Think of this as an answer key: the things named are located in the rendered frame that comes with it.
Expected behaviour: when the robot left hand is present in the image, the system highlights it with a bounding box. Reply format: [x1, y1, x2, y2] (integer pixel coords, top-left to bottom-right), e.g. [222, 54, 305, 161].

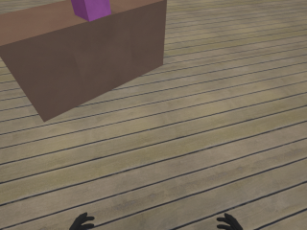
[69, 212, 94, 230]

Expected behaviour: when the carton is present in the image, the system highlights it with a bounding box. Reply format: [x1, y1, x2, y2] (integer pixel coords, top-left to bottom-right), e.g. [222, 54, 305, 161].
[71, 0, 111, 22]

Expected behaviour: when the robot right hand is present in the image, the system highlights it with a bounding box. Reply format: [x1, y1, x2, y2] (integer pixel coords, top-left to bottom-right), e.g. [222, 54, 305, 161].
[216, 213, 244, 230]

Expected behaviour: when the pedestal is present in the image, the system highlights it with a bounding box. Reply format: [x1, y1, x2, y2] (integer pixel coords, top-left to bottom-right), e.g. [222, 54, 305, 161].
[0, 0, 167, 122]

